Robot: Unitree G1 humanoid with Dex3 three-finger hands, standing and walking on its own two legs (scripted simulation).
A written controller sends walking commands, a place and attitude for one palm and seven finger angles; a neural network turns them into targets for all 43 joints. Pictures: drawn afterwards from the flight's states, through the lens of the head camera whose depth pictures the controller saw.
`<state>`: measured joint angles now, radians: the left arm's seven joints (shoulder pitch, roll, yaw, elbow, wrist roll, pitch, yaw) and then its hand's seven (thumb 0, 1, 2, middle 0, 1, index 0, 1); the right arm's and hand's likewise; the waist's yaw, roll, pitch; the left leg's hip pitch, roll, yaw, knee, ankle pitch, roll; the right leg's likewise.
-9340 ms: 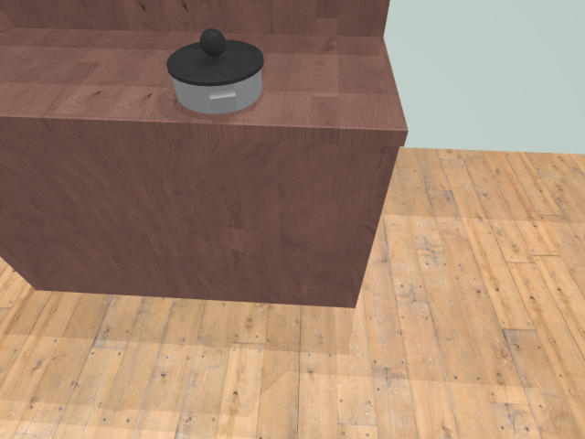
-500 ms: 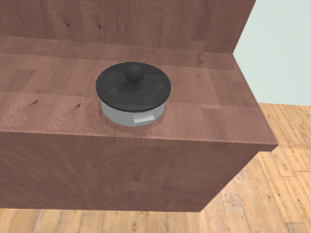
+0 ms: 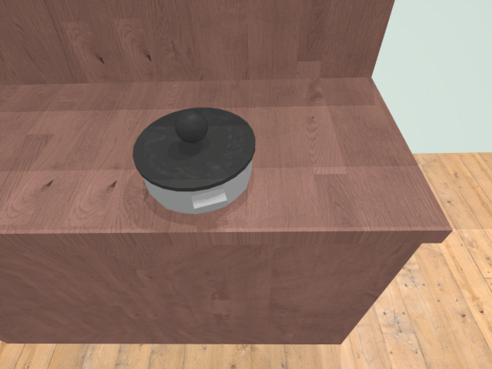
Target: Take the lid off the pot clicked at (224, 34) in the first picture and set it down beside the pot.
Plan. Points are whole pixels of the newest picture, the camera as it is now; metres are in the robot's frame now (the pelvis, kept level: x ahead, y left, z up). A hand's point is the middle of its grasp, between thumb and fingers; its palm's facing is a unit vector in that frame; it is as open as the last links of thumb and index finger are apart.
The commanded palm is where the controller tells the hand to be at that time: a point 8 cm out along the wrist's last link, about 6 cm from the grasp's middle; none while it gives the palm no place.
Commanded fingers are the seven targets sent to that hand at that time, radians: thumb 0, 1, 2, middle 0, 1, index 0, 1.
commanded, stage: come to a stop and stand still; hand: left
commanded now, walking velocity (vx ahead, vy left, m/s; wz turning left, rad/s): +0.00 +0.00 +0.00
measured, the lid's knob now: (191, 126) +0.45 +0.11 +0.18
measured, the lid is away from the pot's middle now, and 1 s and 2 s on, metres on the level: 0.00 0.00 0.00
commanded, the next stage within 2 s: look again from close up in 0.42 s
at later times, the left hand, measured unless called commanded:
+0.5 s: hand out of the picture +0.03 +0.15 -0.17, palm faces +0.03 -0.98 -0.20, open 7.4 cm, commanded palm none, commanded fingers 0.00 0.90 0.90 -0.20 -0.30 -0.20 -0.30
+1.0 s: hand out of the picture +0.01 +0.16 -0.17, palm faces +0.03 -0.98 -0.19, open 7.4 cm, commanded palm none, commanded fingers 0.00 0.90 0.90 -0.20 -0.30 -0.20 -0.30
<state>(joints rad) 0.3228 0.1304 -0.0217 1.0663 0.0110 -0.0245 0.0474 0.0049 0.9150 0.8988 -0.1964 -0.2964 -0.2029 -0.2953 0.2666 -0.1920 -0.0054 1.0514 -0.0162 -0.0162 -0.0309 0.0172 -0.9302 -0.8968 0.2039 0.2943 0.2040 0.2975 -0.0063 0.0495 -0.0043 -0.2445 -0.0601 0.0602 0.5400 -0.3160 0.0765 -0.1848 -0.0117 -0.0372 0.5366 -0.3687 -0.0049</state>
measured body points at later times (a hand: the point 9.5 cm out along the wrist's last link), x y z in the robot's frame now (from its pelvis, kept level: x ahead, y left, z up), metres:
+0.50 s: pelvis +0.02 -0.03 +0.00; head +0.05 -0.02 +0.45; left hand +0.03 +0.20 -0.16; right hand +0.06 -0.25 -0.15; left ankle -0.02 +0.07 -0.73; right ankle -0.05 -0.12 -0.73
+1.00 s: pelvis +0.01 -0.01 +0.01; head +0.04 +0.00 +0.46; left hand +0.01 +0.21 -0.15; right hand +0.02 -0.23 -0.15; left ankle -0.02 +0.07 -0.73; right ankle -0.05 -0.12 -0.73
